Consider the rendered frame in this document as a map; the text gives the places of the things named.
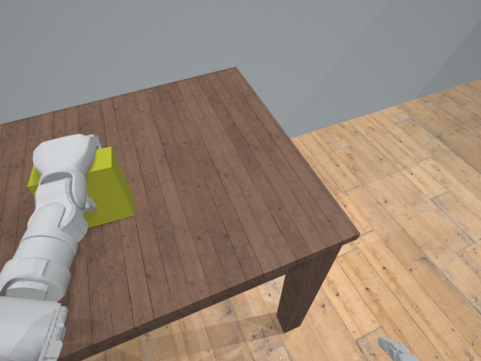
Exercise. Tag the robot left upper arm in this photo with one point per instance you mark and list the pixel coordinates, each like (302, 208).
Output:
(31, 329)

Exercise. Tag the robot left forearm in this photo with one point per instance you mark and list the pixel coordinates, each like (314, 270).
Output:
(40, 268)

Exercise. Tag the robot left hand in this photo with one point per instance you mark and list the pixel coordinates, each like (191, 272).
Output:
(73, 151)

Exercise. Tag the sponge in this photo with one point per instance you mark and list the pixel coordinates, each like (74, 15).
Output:
(106, 185)

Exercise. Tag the robot right hand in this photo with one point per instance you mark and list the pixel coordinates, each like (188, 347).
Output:
(396, 351)

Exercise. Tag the table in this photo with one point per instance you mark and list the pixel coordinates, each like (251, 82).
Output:
(224, 202)

